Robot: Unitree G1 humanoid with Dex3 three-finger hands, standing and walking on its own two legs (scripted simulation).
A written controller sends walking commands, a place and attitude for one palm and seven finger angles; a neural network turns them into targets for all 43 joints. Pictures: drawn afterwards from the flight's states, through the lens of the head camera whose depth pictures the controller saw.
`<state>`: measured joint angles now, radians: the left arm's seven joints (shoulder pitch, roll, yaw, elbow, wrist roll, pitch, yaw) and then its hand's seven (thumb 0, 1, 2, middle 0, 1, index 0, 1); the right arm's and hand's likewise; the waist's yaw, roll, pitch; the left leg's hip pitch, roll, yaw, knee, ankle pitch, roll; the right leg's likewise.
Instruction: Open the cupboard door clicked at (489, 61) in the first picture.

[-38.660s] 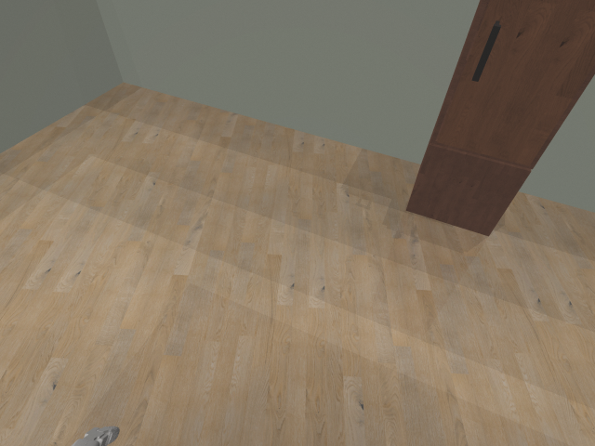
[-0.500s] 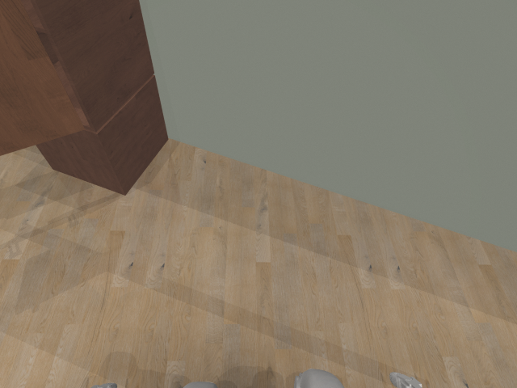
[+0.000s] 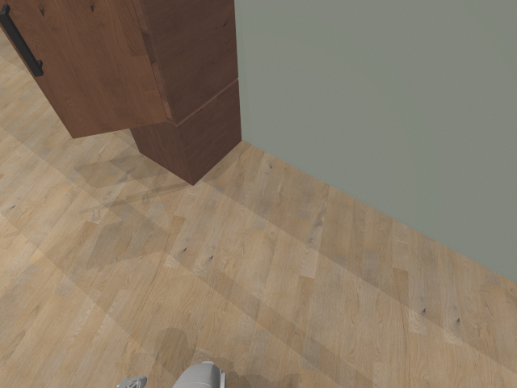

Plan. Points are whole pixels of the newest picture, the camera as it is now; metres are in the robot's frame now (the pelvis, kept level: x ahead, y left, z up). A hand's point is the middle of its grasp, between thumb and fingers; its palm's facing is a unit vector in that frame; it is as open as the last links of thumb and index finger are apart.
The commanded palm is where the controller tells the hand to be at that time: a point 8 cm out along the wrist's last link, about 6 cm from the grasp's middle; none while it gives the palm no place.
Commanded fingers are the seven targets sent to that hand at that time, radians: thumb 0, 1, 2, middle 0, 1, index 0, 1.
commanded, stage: turn to face it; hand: left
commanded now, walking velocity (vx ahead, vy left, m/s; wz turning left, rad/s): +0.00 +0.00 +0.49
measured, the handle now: (22, 42) +0.91 +0.67 +0.03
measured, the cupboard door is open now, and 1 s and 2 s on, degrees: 52 52 52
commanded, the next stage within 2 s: take the last steps up to it in 0.48 s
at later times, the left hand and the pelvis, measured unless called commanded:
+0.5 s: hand out of the picture +0.06 +0.23 -0.16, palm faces +0.21 -0.94 -0.26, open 7.4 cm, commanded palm none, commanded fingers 0.00 0.90 0.90 -0.20 -0.30 -0.20 -0.30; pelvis +0.02 +0.01 +0.00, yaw +11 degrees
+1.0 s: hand out of the picture -0.07 +0.18 -0.17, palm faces +0.45 -0.87 -0.20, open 7.4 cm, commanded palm none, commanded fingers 0.00 0.90 0.90 -0.20 -0.30 -0.20 -0.30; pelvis +0.06 +0.04 +0.00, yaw +22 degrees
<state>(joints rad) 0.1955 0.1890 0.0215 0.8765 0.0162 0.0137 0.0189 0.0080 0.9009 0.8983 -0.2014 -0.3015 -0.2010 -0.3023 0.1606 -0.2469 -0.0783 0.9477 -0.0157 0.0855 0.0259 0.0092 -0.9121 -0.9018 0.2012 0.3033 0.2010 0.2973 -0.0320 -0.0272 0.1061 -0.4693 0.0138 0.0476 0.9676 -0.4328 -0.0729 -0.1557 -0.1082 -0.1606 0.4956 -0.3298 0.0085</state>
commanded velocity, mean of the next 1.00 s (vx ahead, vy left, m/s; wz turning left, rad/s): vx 0.13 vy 0.06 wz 0.25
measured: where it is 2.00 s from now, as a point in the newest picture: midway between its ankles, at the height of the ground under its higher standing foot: (197, 330)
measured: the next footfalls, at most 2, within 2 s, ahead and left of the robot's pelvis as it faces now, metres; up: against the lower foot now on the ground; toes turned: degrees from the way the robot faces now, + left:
left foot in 0.12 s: +0.06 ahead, +0.13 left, +0.00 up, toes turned +9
right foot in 0.54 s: +0.06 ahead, -0.11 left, +0.00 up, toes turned +9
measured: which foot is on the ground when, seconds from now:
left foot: up 0.00-0.10, down 0.12-0.56, up 0.58-1.00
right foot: down 0.00-0.12, up 0.14-0.52, down 0.54-1.00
